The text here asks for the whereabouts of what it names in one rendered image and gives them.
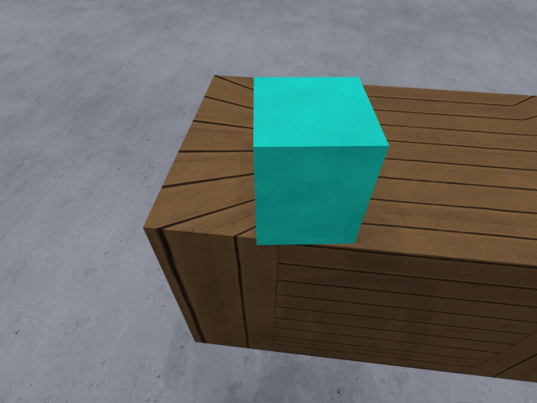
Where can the carton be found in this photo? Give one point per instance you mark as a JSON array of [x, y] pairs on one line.
[[318, 149]]

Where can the pedestal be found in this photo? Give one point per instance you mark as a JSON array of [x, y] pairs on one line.
[[443, 272]]

